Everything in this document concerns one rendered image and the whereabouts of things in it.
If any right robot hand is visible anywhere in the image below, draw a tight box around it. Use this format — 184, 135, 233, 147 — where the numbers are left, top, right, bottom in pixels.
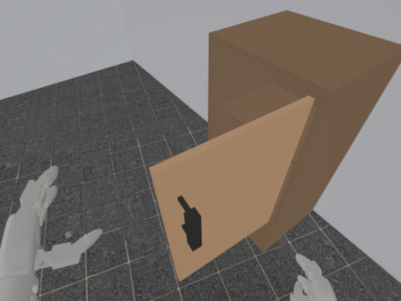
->
290, 254, 337, 301

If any cupboard door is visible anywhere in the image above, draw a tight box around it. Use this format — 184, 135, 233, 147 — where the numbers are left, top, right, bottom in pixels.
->
149, 95, 315, 282

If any left robot forearm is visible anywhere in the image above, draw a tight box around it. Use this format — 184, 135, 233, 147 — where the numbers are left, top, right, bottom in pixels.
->
0, 274, 39, 301

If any left robot hand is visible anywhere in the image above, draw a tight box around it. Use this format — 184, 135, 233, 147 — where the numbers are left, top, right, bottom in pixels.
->
0, 166, 103, 279

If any handle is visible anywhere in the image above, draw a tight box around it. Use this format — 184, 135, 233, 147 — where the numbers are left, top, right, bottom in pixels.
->
177, 196, 202, 251

